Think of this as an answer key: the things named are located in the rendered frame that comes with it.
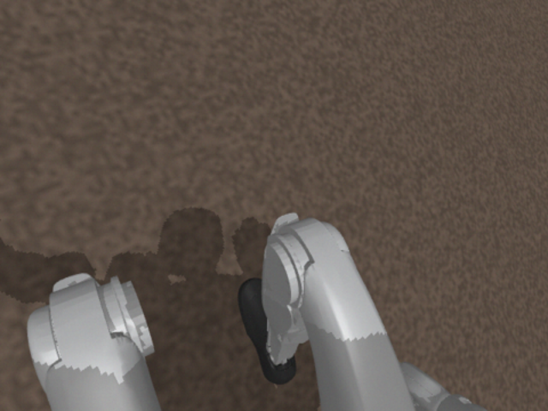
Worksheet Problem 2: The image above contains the right robot arm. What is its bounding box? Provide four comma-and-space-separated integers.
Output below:
437, 394, 487, 411

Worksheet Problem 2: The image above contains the right robot foot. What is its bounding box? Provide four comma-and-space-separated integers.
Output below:
238, 278, 296, 384

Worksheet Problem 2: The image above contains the right robot hand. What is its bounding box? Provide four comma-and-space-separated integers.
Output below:
399, 362, 451, 411

